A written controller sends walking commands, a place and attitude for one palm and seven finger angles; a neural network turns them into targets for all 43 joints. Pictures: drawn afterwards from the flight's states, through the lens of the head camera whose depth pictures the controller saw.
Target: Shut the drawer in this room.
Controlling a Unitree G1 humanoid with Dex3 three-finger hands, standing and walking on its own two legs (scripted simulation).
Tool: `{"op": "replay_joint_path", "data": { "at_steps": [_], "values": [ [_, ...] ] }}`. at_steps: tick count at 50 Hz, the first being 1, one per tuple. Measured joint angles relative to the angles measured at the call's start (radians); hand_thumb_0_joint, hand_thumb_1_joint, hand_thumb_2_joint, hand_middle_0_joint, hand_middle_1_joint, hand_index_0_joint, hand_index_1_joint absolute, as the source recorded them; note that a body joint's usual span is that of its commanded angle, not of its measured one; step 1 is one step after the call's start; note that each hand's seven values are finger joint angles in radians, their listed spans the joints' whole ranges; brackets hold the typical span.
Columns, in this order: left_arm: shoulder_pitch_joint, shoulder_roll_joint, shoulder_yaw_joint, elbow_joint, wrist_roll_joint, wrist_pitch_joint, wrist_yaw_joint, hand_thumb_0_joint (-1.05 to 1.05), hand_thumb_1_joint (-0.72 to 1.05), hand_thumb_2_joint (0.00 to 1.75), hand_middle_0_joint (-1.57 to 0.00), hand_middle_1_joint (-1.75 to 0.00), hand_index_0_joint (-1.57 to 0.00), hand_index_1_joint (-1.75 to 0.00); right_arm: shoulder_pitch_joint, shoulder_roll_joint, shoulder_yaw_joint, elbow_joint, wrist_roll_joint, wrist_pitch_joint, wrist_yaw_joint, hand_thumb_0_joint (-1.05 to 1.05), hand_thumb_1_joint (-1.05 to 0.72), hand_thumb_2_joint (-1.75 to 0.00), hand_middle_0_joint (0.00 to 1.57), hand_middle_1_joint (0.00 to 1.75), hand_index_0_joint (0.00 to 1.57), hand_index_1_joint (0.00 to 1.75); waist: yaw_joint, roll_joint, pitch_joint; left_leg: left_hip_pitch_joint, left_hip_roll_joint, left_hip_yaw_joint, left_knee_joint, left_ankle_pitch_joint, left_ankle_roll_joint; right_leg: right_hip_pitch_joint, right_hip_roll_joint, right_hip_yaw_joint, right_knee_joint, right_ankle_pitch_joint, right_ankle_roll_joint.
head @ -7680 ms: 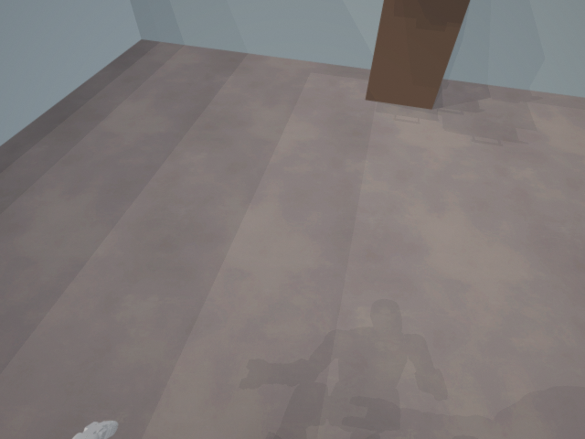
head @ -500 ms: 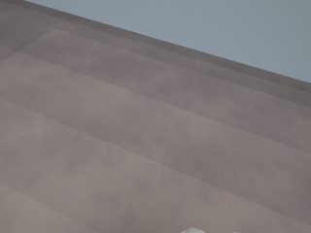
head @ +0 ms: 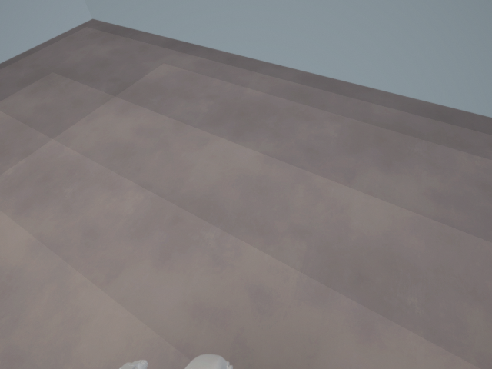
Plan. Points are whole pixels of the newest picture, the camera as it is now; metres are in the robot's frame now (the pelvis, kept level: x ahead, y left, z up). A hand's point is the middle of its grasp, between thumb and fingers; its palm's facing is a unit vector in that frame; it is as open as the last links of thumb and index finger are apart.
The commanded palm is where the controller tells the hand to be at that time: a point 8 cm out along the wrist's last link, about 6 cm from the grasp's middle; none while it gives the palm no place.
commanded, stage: turn or walk to find it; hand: left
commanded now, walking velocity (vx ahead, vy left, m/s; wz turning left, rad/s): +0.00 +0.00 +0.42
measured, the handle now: out of the picture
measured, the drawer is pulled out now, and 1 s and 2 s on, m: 0.17 0.17 0.17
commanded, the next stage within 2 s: none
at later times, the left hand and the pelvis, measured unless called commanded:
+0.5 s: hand out of the picture -0.02 +0.28 -0.18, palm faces +0.27 -0.93 -0.24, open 7.4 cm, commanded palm none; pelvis -0.02 +0.06 +0.00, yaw +12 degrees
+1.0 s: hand out of the picture -0.01 +0.22 -0.14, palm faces +0.42 -0.87 -0.27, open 7.4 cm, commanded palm none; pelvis -0.02 +0.01 +0.00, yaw +26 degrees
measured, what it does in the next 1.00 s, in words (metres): steps on the spot, turning left: left foot, then right foot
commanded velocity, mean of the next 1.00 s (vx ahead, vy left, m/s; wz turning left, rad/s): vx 0.00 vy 0.00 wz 0.42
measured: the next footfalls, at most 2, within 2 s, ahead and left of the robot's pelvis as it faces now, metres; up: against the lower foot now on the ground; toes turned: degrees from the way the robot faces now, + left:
left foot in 0.30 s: +0.00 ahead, +0.15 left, +0.00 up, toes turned +13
right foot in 0.80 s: +0.05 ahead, -0.07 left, +0.00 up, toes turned +16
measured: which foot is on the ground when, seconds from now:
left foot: up 0.00-0.28, down 0.30-0.80, up 0.82-1.00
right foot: down 0.00-0.30, up 0.32-0.78, down 0.80-1.00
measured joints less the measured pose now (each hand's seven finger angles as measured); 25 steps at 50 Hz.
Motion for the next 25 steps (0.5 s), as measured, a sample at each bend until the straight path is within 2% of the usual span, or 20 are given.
{"op": "replay_joint_path", "data": {
  "at_steps": [3, 8, 12, 14, 15, 17, 19, 22, 25],
  "values": [
    [0.017, -0.003, 0.0, 0.013, 0.002, -0.002, 0.001, 0.0, 0.9, 0.9, -0.21, -0.3, -0.2, -0.3, 0.001, -0.002, 0.001, 0.009, 0.0, 0.004, 0.001, 0.01, -0.91, -0.9, 0.2, 0.3, 0.2, 0.3, 0.004, -0.012, 0.004, 0.006, 0.03, 0.006, 0.002, 0.013, -0.018, 0.012, -0.013, -0.026, -0.018, 0.006, 0.001],
    [0.043, 0.008, 0.006, 0.035, 0.009, -0.002, 0.0, 0.0, 0.91, 0.9, -0.21, -0.3, -0.2, -0.3, -0.02, 0.001, 0.009, 0.021, 0.003, 0.011, -0.001, 0.01, -0.91, -0.9, 0.2, 0.29, 0.2, 0.3, 0.024, -0.035, 0.015, 0.065, 0.059, 0.036, -0.142, -0.043, -0.027, 0.013, -0.042, -0.068, -0.012, 0.002, 0.014],
    [0.061, 0.037, 0.017, 0.056, 0.014, 0.005, -0.002, 0.0, 0.91, 0.9, -0.21, -0.3, -0.2, -0.3, -0.058, 0.01, 0.024, 0.01, 0.011, -0.001, -0.002, 0.01, -0.91, -0.9, 0.2, 0.29, 0.19, 0.3, 0.047, -0.064, 0.027, 0.144, 0.058, 0.084, -0.345, -0.068, -0.014, -0.005, -0.072, -0.093, 0.028, -0.015, 0.035],
    [0.071, 0.055, 0.025, 0.067, 0.011, 0.011, -0.003, 0.0, 0.91, 0.9, -0.21, -0.3, -0.2, -0.3, -0.074, 0.014, 0.03, -0.005, 0.012, -0.016, -0.002, 0.01, -0.91, -0.9, 0.2, 0.29, 0.19, 0.3, 0.052, -0.075, 0.027, 0.201, 0.053, 0.111, -0.492, 0.007, -0.004, -0.021, -0.09, -0.11, 0.072, -0.035, 0.054],
    [0.08, 0.064, 0.03, 0.068, 0.007, 0.017, -0.004, 0.0, 0.9, 0.9, -0.21, -0.3, -0.2, -0.3, -0.078, 0.013, 0.033, -0.016, 0.011, -0.026, 0.0, 0.01, -0.91, -0.9, 0.2, 0.29, 0.2, 0.3, 0.053, -0.076, 0.02, 0.228, 0.053, 0.117, -0.563, 0.059, 0.024, -0.039, -0.097, -0.116, 0.111, -0.054, 0.064],
    [0.077, 0.091, 0.038, 0.079, 0.002, 0.04, -0.001, 0.0, 0.91, 0.9, -0.21, -0.3, -0.2, -0.3, -0.098, 0.029, 0.037, -0.028, 0.008, -0.042, -0.001, 0.01, -0.91, -0.9, 0.2, 0.29, 0.2, 0.3, 0.062, -0.109, 0.028, 0.217, 0.03, 0.125, -0.54, 0.043, 0.073, -0.1, -0.103, -0.052, 0.257, -0.187, 0.086],
    [0.069, 0.104, 0.043, 0.091, 0.002, 0.061, 0.003, 0.0, 0.91, 0.9, -0.21, -0.3, -0.2, -0.3, -0.105, 0.039, 0.044, -0.039, 0.006, -0.053, -0.009, 0.01, -0.91, -0.9, 0.2, 0.3, 0.2, 0.3, 0.064, -0.11, 0.028, 0.223, 0.025, 0.118, -0.547, 0.037, 0.09, -0.162, -0.073, 0.015, 0.417, -0.241, 0.096],
    [0.051, 0.11, 0.047, 0.094, 0.0, 0.062, -0.004, 0.0, 0.91, 0.9, -0.2, -0.3, -0.2, -0.3, -0.106, 0.048, 0.053, -0.046, 0.006, -0.057, -0.02, 0.0, -0.91, -0.9, 0.2, 0.3, 0.2, 0.3, 0.061, -0.1, 0.024, 0.251, 0.015, 0.096, -0.612, 0.076, 0.096, -0.222, -0.051, 0.063, 0.553, -0.18, 0.106],
    [0.034, 0.109, 0.046, 0.078, 0.0, 0.054, -0.009, 0.0, 0.91, 0.9, -0.2, -0.3, -0.19, -0.3, -0.102, 0.054, 0.057, -0.045, 0.007, -0.058, -0.02, 0.0, -0.91, -0.9, 0.2, 0.3, 0.2, 0.3, 0.06, -0.092, 0.017, 0.272, 0.002, 0.078, -0.669, 0.114, 0.104, -0.243, -0.046, 0.089, 0.57, -0.129, 0.116]
  ]
}}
